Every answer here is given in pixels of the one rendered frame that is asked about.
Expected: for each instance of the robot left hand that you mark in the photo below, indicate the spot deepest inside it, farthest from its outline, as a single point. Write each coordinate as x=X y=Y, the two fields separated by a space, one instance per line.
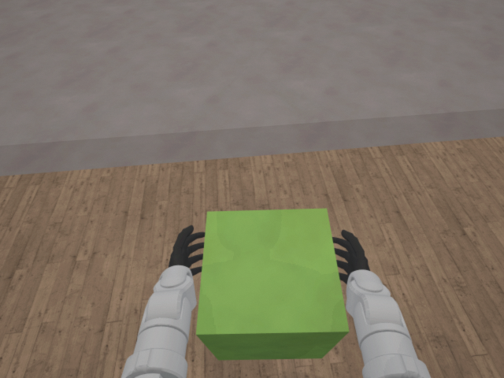
x=181 y=250

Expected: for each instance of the right robot forearm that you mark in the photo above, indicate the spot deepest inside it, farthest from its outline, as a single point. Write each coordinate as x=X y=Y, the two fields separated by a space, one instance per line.
x=383 y=337

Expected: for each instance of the carton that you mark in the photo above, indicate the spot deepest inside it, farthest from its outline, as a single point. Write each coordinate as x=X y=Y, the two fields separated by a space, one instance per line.
x=270 y=286

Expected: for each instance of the left robot forearm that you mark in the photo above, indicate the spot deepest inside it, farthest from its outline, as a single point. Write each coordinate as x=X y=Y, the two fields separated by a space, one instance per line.
x=164 y=331

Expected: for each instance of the robot right hand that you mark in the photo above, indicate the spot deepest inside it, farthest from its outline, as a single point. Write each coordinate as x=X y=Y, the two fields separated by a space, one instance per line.
x=355 y=256

